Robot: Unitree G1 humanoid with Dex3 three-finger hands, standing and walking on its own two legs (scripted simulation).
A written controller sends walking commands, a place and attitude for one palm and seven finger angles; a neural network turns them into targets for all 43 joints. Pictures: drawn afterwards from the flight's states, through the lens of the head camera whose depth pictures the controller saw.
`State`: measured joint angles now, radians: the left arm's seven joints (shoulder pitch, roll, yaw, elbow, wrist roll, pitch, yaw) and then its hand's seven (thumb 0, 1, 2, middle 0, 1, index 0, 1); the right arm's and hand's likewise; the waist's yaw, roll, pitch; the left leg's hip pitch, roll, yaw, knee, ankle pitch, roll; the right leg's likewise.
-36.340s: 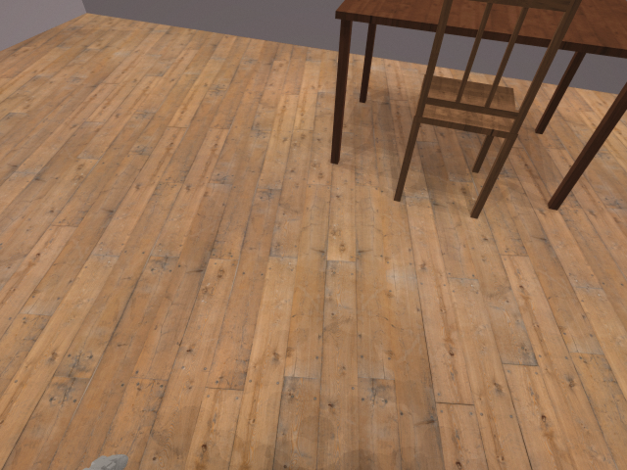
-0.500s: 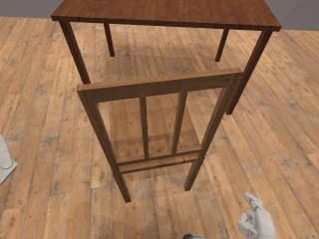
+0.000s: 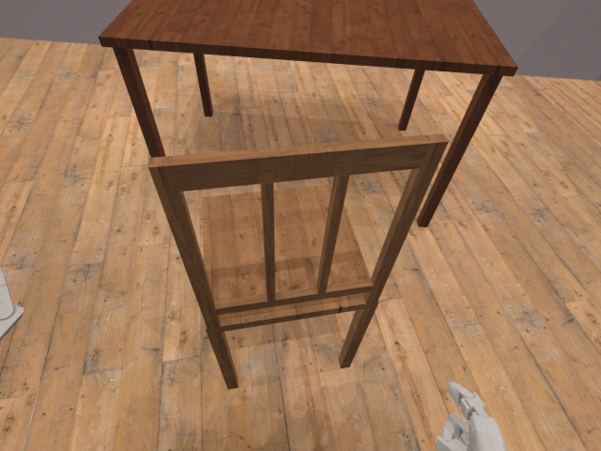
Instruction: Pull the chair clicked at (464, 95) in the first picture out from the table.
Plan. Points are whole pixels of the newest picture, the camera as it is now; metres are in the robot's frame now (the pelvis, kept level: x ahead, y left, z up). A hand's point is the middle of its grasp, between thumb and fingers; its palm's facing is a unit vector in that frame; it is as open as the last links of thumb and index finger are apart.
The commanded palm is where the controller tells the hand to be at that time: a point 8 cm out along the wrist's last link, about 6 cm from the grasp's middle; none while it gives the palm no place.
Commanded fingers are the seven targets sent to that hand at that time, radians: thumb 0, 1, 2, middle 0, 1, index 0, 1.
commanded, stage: step back with the hand held close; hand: left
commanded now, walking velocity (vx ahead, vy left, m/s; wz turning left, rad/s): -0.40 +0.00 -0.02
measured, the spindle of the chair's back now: (269, 250) +0.44 +0.08 -0.04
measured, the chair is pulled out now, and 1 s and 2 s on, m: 0.50 0.50 0.50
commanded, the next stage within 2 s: stop stepping back and stand still in 0.42 s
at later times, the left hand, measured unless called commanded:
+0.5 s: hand out of the picture +0.12 +0.24 +0.18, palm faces +0.38 -0.81 -0.44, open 7.4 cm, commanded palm +0.06 +0.30 +0.19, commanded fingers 0.00 0.90 0.90 -0.20 -0.30 -0.20 -0.30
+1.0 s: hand out of the picture +0.08 +0.29 +0.17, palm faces +0.46 -0.78 -0.43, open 7.4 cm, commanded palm +0.03 +0.31 +0.19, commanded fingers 0.00 0.90 0.90 -0.20 -0.30 -0.20 -0.30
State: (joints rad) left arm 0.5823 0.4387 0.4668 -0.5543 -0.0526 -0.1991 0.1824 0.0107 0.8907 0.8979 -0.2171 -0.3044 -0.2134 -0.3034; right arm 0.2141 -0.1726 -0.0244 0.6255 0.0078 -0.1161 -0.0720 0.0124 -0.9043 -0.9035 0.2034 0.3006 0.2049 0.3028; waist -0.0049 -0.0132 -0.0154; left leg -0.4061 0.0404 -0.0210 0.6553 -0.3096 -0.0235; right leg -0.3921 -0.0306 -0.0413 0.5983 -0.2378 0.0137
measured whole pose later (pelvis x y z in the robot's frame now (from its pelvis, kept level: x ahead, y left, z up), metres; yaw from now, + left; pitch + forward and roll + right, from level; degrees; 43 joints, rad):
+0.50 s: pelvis -0.08 +0.00 +0.01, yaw +0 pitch +2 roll +0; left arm 0.56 0.41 0.39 -0.57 -0.05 -0.22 0.15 0.01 0.89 0.90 -0.22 -0.30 -0.21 -0.30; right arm 0.18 -0.19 -0.02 0.67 0.01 -0.12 -0.06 0.01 -0.90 -0.90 0.21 0.30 0.21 0.30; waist 0.01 -0.04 0.01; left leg -0.49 -0.01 -0.01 0.97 -0.43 -0.03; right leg -0.37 -0.05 -0.03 0.53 -0.19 0.00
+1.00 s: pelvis -0.11 +0.01 +0.01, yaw +0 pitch -1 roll -1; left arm 0.55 0.39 0.40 -0.42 -0.05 -0.16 0.16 0.01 0.89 0.90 -0.22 -0.30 -0.21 -0.30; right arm 0.26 -0.21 0.01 0.66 0.03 -0.14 -0.07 0.01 -0.90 -0.90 0.20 0.30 0.21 0.30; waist 0.00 0.02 -0.03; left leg -0.23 0.04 0.03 0.53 -0.29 0.00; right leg -0.26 -0.01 -0.02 0.46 -0.18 0.02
